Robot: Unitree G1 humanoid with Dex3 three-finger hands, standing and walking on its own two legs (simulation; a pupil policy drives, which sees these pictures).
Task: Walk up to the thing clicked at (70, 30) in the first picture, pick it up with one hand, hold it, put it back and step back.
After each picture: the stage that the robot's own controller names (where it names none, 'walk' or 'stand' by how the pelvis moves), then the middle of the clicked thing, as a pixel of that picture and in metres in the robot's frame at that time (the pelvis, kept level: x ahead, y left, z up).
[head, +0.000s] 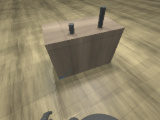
stand; (71, 28) +1.00 +0.30 +0.04
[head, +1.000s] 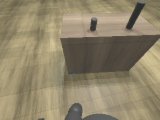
walk; (93, 24) +0.93 +0.11 +0.06
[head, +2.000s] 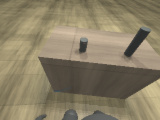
sink last; (83, 45) +0.62 +0.12 +0.07
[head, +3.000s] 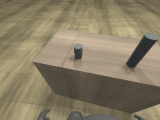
stand; (78, 51) +0.53 +0.16 +0.07
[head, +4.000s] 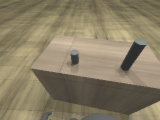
stand; (74, 57) +0.52 +0.17 +0.04
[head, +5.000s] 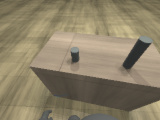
stand; (75, 55) +0.51 +0.17 +0.04
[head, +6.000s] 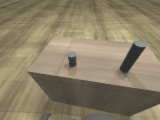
stand; (72, 59) +0.49 +0.18 +0.04
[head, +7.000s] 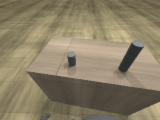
stand; (71, 59) +0.49 +0.19 +0.04
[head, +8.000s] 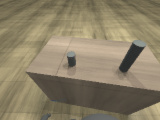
stand; (71, 59) +0.49 +0.19 +0.04
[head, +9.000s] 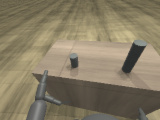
rise first; (74, 60) +0.49 +0.20 +0.04
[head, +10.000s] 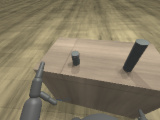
go down; (75, 58) +0.51 +0.19 +0.04
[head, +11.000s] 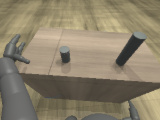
go down; (65, 54) +0.49 +0.18 +0.05
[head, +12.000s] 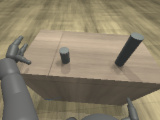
go down; (65, 55) +0.49 +0.19 +0.06
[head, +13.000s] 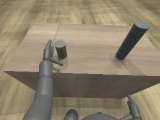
close in; (61, 50) +0.49 +0.20 +0.09
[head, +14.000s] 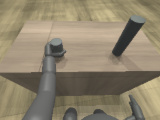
lift; (58, 48) +0.50 +0.20 +0.10
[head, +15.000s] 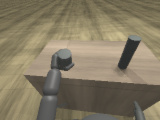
lift; (66, 59) +0.34 +0.16 +0.21
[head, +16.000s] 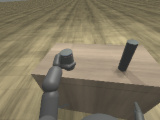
hold; (68, 60) +0.34 +0.16 +0.22
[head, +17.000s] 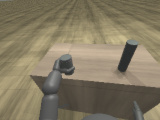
hold; (67, 65) +0.34 +0.17 +0.18
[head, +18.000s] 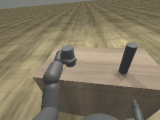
crouch; (69, 56) +0.35 +0.16 +0.24
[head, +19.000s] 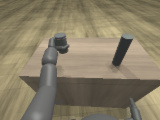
crouch; (61, 43) +0.47 +0.19 +0.22
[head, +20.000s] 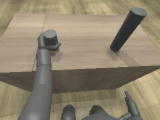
lower; (52, 41) +0.53 +0.20 +0.11
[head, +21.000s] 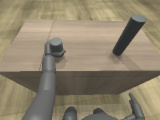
lower; (57, 48) +0.49 +0.20 +0.10
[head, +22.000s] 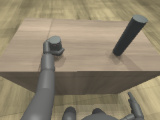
lower; (56, 46) +0.50 +0.20 +0.10
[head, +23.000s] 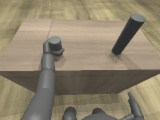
lower; (56, 46) +0.50 +0.20 +0.10
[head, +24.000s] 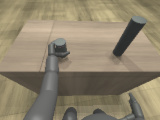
open; (61, 48) +0.49 +0.18 +0.10
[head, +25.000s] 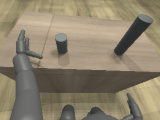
rise; (61, 44) +0.50 +0.17 +0.10
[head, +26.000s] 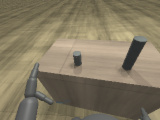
sink last; (77, 58) +0.50 +0.17 +0.07
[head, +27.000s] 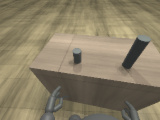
stand; (77, 56) +0.50 +0.16 +0.05
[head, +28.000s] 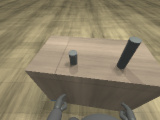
stand; (73, 57) +0.50 +0.18 +0.04
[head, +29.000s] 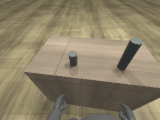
stand; (73, 59) +0.49 +0.18 +0.04
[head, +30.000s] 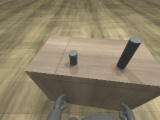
stand; (73, 58) +0.50 +0.18 +0.04
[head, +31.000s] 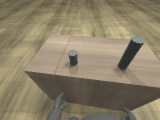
stand; (73, 58) +0.49 +0.18 +0.04
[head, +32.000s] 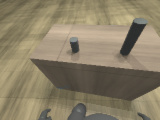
walk; (74, 45) +0.57 +0.19 +0.07
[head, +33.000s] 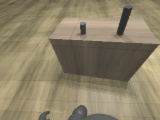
walk; (83, 28) +0.91 +0.16 +0.06
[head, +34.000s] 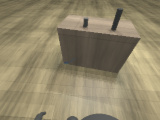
stand; (85, 22) +1.20 +0.14 +0.06
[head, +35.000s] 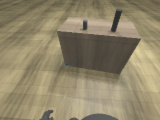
stand; (85, 24) +1.18 +0.15 +0.04
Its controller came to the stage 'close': yes
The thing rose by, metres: 0.22
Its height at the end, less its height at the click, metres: +0.00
